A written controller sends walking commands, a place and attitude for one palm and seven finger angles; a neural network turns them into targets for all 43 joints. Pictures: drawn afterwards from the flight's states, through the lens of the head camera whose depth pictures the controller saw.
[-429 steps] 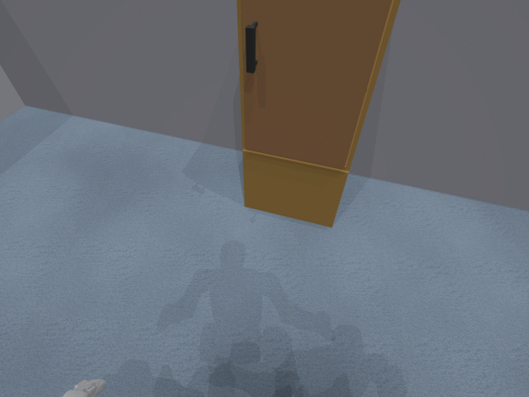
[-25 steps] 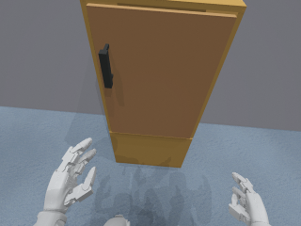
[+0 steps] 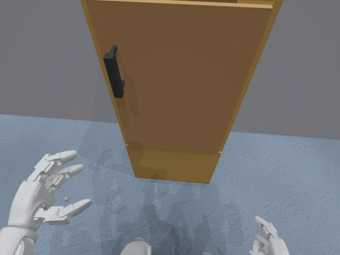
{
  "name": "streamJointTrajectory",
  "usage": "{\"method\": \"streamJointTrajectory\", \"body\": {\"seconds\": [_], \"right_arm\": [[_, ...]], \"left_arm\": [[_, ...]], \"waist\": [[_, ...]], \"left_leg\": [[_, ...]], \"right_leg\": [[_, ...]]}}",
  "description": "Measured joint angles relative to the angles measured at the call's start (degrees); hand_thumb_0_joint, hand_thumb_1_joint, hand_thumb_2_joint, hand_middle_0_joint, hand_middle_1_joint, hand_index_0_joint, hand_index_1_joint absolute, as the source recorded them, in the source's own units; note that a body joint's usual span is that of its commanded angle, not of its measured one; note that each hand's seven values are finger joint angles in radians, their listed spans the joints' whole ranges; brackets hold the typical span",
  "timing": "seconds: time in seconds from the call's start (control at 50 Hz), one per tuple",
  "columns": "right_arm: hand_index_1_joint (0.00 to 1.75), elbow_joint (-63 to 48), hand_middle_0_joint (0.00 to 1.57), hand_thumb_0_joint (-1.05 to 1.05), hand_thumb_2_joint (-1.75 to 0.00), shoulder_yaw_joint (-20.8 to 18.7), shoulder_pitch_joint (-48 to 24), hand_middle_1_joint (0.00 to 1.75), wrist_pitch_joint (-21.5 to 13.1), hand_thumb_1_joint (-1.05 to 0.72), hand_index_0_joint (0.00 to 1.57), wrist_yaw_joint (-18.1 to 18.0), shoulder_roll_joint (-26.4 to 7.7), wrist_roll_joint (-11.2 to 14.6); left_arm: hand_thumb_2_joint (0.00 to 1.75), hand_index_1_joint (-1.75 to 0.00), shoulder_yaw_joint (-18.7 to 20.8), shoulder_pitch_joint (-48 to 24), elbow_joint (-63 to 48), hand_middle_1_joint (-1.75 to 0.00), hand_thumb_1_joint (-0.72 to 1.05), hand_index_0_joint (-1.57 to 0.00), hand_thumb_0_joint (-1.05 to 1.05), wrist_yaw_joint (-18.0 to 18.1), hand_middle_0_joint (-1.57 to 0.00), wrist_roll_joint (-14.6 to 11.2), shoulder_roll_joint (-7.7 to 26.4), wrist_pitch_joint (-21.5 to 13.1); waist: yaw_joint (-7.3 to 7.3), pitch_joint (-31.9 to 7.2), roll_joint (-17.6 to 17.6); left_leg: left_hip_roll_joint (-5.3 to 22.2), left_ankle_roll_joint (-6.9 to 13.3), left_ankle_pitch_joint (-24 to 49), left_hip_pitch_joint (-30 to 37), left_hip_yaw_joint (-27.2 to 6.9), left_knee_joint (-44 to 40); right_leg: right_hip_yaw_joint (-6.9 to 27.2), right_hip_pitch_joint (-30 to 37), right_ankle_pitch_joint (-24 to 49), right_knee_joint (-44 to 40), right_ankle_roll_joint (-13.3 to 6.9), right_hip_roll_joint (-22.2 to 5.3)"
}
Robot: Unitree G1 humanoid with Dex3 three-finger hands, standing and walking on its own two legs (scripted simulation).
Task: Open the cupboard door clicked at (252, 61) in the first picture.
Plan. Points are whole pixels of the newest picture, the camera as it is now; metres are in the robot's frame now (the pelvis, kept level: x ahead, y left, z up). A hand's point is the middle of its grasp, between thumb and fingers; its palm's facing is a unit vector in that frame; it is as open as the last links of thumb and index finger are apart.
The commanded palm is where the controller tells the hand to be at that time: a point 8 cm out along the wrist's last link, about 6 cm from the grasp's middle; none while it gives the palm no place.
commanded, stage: raise the hand with hooked fingers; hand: left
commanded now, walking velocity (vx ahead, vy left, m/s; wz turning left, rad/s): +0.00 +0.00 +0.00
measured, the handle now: (116, 72) +0.55 +0.18 +0.11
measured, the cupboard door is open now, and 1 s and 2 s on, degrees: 0 0 0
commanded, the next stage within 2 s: move the hooked fingers beside the handle in 1.26 s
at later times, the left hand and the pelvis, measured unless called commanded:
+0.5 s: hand (33, 172) +0.25 +0.28 +0.11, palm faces +0.00 -1.00 -0.06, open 13.7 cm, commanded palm +0.23 +0.33 +0.11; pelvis +0.00 +0.02 +0.02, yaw +1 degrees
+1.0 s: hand (22, 151) +0.29 +0.30 +0.13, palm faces -0.03 -1.00 -0.02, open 13.9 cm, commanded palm +0.26 +0.35 +0.14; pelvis +0.00 +0.03 +0.03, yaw +0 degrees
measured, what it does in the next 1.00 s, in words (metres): stands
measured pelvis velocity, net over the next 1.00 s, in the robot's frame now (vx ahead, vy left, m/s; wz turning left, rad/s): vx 0.00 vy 0.03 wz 0.00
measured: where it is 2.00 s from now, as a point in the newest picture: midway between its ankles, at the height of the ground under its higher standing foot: outside the picture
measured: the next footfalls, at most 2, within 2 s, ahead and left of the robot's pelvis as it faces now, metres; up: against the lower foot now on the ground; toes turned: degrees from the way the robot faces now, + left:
none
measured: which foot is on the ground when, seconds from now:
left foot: down 0.00-1.00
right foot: down 0.00-1.00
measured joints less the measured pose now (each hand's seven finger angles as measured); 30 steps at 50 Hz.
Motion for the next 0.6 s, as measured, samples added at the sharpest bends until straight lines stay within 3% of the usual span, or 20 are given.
{"method": "streamJointTrajectory", "body": {"seconds": [0.12, 0.26, 0.6], "right_arm": [[0.3, 0.63, 0.21, 0.01, -0.9, -1.39, 1.63, 0.3, -0.77, -0.9, 0.2, -0.25, -3.16, 0.33], [0.3, -0.04, 0.2, 0.01, -0.9, -1.51, 0.58, 0.3, -1.97, -0.9, 0.2, -0.62, -4.28, 0.7], [0.3, -1.54, 0.21, 0.01, -0.9, 2.69, -1.73, 0.3, -1.08, -0.9, 0.2, -1.26, -2.37, 1.0]], "left_arm": [[0.51, -0.9, 0.83, -1.14, 2.15, -0.89, -0.01, -0.27, 0.0, -0.55, -0.26, -0.22, 0.66, -2.04], [0.43, -1.0, 1.24, -3.9, 3.38, -1.0, -0.18, -0.28, -0.01, -1.33, -0.28, -0.52, 1.95, -1.57], [0.31, -1.19, 4.74, -17.49, 12.8, -1.19, -0.47, -0.3, -0.01, -5.45, -0.3, -0.41, 6.22, 5.93]], "waist": [[-0.31, 0.44, -0.47], [-0.05, 1.16, -1.03], [1.65, 2.34, -0.59]], "left_leg": [[-0.47, 0.56, 0.67, 2.16, 0.7, -2.27], [-0.84, 1.1, 1.39, 5.07, 0.9, -4.43], [-1.8, 1.95, 4.23, 11.39, 0.68, -10.1]], "right_leg": [[0.6, 1.99, 0.9, -2.28, 0.56, -0.37], [0.72, 5.13, 2.11, -5.05, 1.05, -0.55], [0.31, 12.14, 5.6, -11.87, 1.88, -0.95]]}}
